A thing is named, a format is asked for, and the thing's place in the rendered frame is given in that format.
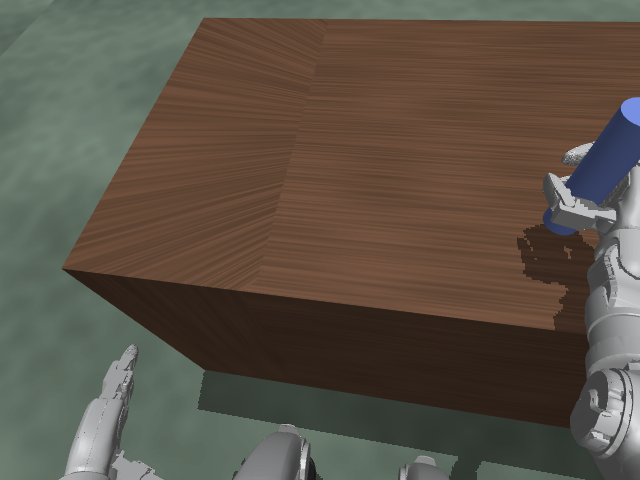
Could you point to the can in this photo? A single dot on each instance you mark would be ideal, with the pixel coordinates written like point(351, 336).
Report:
point(611, 157)

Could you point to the left robot hand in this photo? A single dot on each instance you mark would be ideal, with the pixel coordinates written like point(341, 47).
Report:
point(96, 446)

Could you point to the right robot hand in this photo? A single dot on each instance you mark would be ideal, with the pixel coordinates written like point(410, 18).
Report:
point(619, 210)

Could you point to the right robot arm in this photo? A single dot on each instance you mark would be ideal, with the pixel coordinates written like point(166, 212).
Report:
point(606, 418)

